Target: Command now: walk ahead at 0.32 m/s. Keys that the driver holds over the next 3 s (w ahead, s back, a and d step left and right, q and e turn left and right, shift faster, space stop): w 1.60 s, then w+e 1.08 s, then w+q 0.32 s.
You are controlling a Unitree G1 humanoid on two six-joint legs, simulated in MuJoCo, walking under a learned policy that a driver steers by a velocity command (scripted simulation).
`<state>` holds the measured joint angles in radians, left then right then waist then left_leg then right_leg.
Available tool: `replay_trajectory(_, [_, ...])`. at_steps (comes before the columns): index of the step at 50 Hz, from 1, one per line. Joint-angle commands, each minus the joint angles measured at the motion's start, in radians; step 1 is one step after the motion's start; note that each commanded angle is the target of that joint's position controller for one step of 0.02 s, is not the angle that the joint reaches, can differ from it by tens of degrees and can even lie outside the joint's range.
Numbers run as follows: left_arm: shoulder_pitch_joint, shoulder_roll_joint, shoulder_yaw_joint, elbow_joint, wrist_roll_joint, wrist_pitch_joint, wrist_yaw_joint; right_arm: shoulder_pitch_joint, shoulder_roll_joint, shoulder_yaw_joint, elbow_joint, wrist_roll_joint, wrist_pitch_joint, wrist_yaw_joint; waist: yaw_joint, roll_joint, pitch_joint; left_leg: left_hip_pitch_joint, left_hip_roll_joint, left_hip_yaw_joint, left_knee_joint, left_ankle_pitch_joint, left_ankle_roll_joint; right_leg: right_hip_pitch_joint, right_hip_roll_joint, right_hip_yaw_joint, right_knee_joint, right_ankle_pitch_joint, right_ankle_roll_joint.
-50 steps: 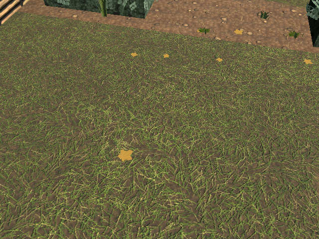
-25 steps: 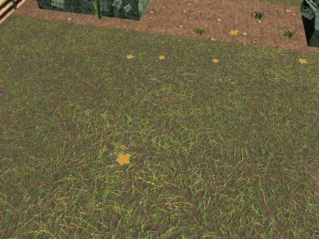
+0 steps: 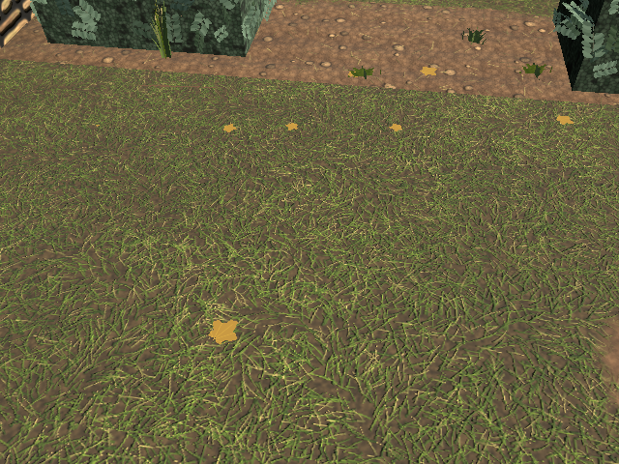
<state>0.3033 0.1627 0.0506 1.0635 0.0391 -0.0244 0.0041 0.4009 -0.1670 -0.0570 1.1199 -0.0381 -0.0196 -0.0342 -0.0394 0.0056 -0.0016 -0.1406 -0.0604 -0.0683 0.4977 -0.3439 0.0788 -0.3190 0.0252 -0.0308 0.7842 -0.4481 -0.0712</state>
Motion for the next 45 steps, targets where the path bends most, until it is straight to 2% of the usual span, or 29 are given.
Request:
replay_trajectory(1, [-0.086,0.057,0.011,-0.102,-0.012,-0.041,-0.015,0.014,-0.131,-0.027,-0.032,0.006,-0.018,0.001,0.017,0.123,0.16,-0.115,0.278,-0.343,-0.287,-0.224,0.165,-0.118,-0.038,0.015,-0.051,0.068,0.001])
replay_trajectory(3, [0.089,0.036,0.015,-0.048,-0.025,-0.043,-0.017,-0.06,-0.127,-0.029,-0.053,0.021,-0.02,0.002,0.12,0.107,0.13,-0.337,0.192,-0.204,-0.201,-0.196,0.105,0.247,0.016,-0.046,-0.215,0.193,0.005])
replay_trajectory(4, [0.194,0.056,0.027,-0.012,-0.03,-0.042,-0.012,-0.061,-0.117,-0.026,-0.059,0.017,-0.026,0.003,0.164,0.052,0.102,-0.447,0.149,-0.154,-0.105,-0.167,0.084,0.424,0.044,-0.048,-0.247,0.168,0.013])
replay_trajectory(5, [0.318,0.119,0.046,0.014,-0.013,-0.047,0.0,-0.086,-0.092,-0.019,-0.078,0.012,-0.04,0.009,0.228,-0.107,0.073,-0.554,0.063,-0.04,0.176,-0.122,0.054,0.55,-0.092,0.151,-0.365,0.003,-0.006])
replay_trajectory(6, [0.425,0.238,0.063,0.025,-0.005,-0.048,0.005,-0.074,-0.017,-0.005,-0.12,0.014,-0.053,0.023,0.22,-0.338,-0.005,-0.678,-0.044,0.076,0.51,-0.238,0.023,0.592,-0.387,0.684,-0.611,-0.379,-0.095])
replay_trajectory(7, [0.362,0.199,0.051,0.028,-0.008,-0.025,0.01,-0.112,-0.105,-0.026,-0.134,-0.009,-0.046,0.038,0.181,-0.219,0.091,-0.738,0.003,0.034,0.637,-0.214,0.027,0.442,-0.421,0.825,-0.685,-0.557,-0.155])
replay_trajectory(8, [0.251,0.168,0.042,-0.011,-0.006,-0.022,0.01,-0.156,-0.095,-0.024,-0.144,-0.014,-0.042,0.046,0.13,-0.106,0.192,-0.771,0.063,0.036,0.709,-0.113,0.03,0.347,-0.392,0.729,-0.653,-0.506,-0.154])
replay_trajectory(9, [0.18,0.145,0.034,-0.035,-0.011,-0.032,0.004,-0.153,-0.06,-0.012,-0.135,-0.007,-0.042,0.053,0.098,-0.043,0.204,-0.731,0.102,0.034,0.694,-0.006,0.019,0.278,-0.336,0.588,-0.64,-0.322,-0.136])
replay_trajectory(10, [0.134,0.119,0.025,-0.049,-0.014,-0.043,0.003,-0.122,-0.043,-0.009,-0.118,-0.008,-0.043,0.057,0.06,-0.045,0.177,-0.65,0.125,0.036,0.649,0.067,0.007,0.23,-0.283,0.478,-0.641,-0.141,-0.112])
replay_trajectory(12, [0.156,0.071,0.008,-0.032,-0.014,-0.058,0.003,-0.084,-0.053,-0.01,-0.104,-0.011,-0.027,0.065,0.029,-0.081,0.132,-0.56,0.128,0.067,0.615,0.147,-0.016,0.192,-0.215,0.321,-0.624,0.141,-0.094])
replay_trajectory(13, [0.188,0.072,0.005,-0.017,-0.012,-0.06,0.003,-0.096,-0.061,-0.011,-0.11,-0.009,-0.017,0.067,0.027,-0.1,0.119,-0.572,0.121,0.084,0.602,0.16,-0.022,0.213,-0.208,0.283,-0.611,0.264,-0.099])
replay_trajectory(16, [0.26,0.082,-0.003,0.002,-0.023,-0.065,0.005,-0.234,-0.059,-0.002,-0.17,-0.002,-0.005,0.067,0.042,-0.068,0.115,-0.623,0.111,0.112,0.507,0.231,-0.029,0.256,-0.207,0.211,-0.594,0.573,-0.101])
replay_trajectory(20, [0.305,0.07,-0.02,0.02,-0.031,-0.069,0.017,-0.416,-0.036,0.02,-0.236,0.01,-0.01,0.063,0.082,-0.092,0.134,-0.54,0.076,0.158,0.263,0.323,-0.029,0.246,-0.184,0.136,-0.59,0.721,-0.084])
replay_trajectory(23, [0.304,0.094,-0.023,0.024,-0.032,-0.062,0.024,-0.532,-0.058,0.024,-0.284,0.024,-0.018,0.068,0.098,-0.087,0.162,-0.46,0.047,0.181,0.118,0.334,-0.016,0.263,-0.193,0.127,-0.613,0.765,-0.079])
replay_trajectory(25, [0.279,0.108,-0.021,0.027,-0.02,-0.059,0.022,-0.496,-0.076,0.021,-0.286,0.03,-0.028,0.066,0.069,-0.102,0.129,-0.343,0.028,0.176,0.088,0.315,0.011,0.299,-0.21,0.107,-0.568,0.915,-0.071])
replay_trajectory(27, [0.249,0.134,-0.014,0.024,-0.019,-0.059,0.02,-0.283,-0.113,0.006,-0.22,0.026,-0.029,0.049,-0.014,-0.117,0.013,-0.124,-0.036,0.18,0.116,0.196,0.046,0.343,-0.194,0.066,-0.345,1.219,-0.055])
replay_trajectory(28, [0.239,0.148,-0.011,0.028,-0.026,-0.056,0.02,-0.14,-0.134,-0.006,-0.183,0.027,-0.04,0.043,-0.08,-0.104,-0.046,0.026,-0.027,0.167,0.045,0.201,0.074,0.312,-0.185,0.044,-0.168,1.19,-0.052])
replay_trajectory(29, [0.23,0.121,-0.017,0.007,-0.03,-0.054,0.02,0.011,-0.194,-0.025,-0.156,0.005,-0.05,0.035,-0.138,-0.035,-0.135,0.246,0.135,-0.015,-0.011,0.145,0.124,0.159,-0.156,0.026,0.101,0.921,-0.04])
replay_trajectory(30, [0.355,-0.002,-0.034,-0.002,-0.041,-0.05,0.008,0.068,-0.269,-0.039,-0.154,-0.011,-0.051,0.036,-0.056,0.171,-0.283,0.532,0.438,-0.464,-0.028,0.173,0.261,-0.157,0.012,-0.014,0.5,-0.028,-0.004])
replay_trajectory(31, [0.344,0.108,-0.002,0.023,-0.035,-0.047,0.006,0.044,-0.226,-0.038,-0.153,0.028,-0.036,0.044,-0.077,0.098,-0.273,0.489,0.446,-0.644,-0.147,0.11,0.331,-0.303,0.052,0.077,0.627,-0.083,-0.013])
replay_trajectory(32, [0.225,0.135,0.009,-0.016,-0.029,-0.05,0.006,-0.066,-0.191,-0.029,-0.165,0.031,-0.037,0.047,-0.037,0.068,-0.088,0.334,0.409,-0.472,-0.191,0.141,0.293,-0.36,-0.014,0.094,0.606,0.027,-0.018])
replay_trajectory(34, [0.112,0.114,0.013,-0.042,-0.012,-0.047,0.001,-0.161,-0.12,-0.013,-0.176,0.026,-0.065,0.053,0.015,-0.003,0.038,0.058,0.338,-0.265,-0.244,0.402,0.228,-0.235,-0.072,0.112,0.475,0.129,-0.013])
replay_trajectory(37, [0.116,0.076,0.017,-0.048,0.001,0.004,-0.001,-0.1,-0.102,-0.003,-0.141,0.034,-0.094,0.045,0.074,0.007,0.04,-0.031,0.28,-0.155,-0.289,0.459,0.187,-0.131,-0.091,0.113,0.31,0.133,0.016])
replay_trajectory(39, [0.046,0.101,0.026,-0.081,0.004,0.024,-0.013,-0.07,-0.149,-0.008,-0.136,0.039,-0.093,0.038,0.08,0.027,0.053,-0.013,0.261,-0.115,-0.316,0.506,0.173,-0.18,-0.093,0.088,0.23,0.186,0.027])
replay_trajectory(40, [0.014,0.087,0.019,-0.098,0.015,0.033,-0.019,-0.041,-0.16,-0.012,-0.124,0.032,-0.085,0.035,0.074,0.04,0.047,-0.023,0.251,-0.076,-0.313,0.572,0.167,-0.18,-0.089,0.054,0.22,0.215,0.036])
replay_trajectory(41, [-0.004,0.084,0.019,-0.109,0.015,0.035,-0.027,-0.02,-0.167,-0.013,-0.127,0.028,-0.078,0.034,0.071,0.04,0.048,-0.015,0.243,-0.063,-0.312,0.566,0.164,-0.21,-0.1,0.051,0.196,0.254,0.043])
replay_trajectory(42, [-0.006,0.091,0.023,-0.102,0.012,0.038,-0.036,0.013,-0.172,-0.016,-0.122,0.008,-0.079,0.037,0.057,0.053,0.035,0.002,0.245,-0.057,-0.281,0.537,0.167,-0.241,-0.1,0.039,0.248,0.351,0.033])
replay_trajectory(43, [-0.015,0.094,0.028,-0.1,0.008,0.039,-0.036,0.05,-0.168,-0.012,-0.118,0.012,-0.076,0.035,0.051,0.035,0.046,0.022,0.249,-0.075,-0.275,0.5,0.178,-0.298,-0.116,0.051,0.247,0.383,0.031])
replay_trajectory(45, [-0.205,0.134,0.048,-0.172,-0.005,0.022,-0.036,0.12,-0.144,0.001,-0.088,0.024,-0.099,0.028,0.005,0.049,0.117,0.161,0.255,-0.141,-0.3,0.302,0.163,-0.529,-0.132,0.105,0.143,0.441,0.035])
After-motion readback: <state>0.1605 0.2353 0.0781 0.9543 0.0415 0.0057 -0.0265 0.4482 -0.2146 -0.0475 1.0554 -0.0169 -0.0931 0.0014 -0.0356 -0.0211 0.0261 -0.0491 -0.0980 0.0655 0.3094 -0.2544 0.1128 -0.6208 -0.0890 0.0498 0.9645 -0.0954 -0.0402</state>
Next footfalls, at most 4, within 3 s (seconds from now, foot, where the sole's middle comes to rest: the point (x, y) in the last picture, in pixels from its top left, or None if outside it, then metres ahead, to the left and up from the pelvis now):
0.10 right None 0.10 -0.11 -0.77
0.58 left None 0.41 0.03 -0.77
1.28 right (383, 374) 0.85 -0.18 -0.94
1.72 left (307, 318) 1.04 0.01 -0.94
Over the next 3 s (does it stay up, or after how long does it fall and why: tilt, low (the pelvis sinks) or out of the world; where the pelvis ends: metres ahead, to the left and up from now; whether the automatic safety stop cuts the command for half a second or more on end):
stays up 1.56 -0.22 -0.34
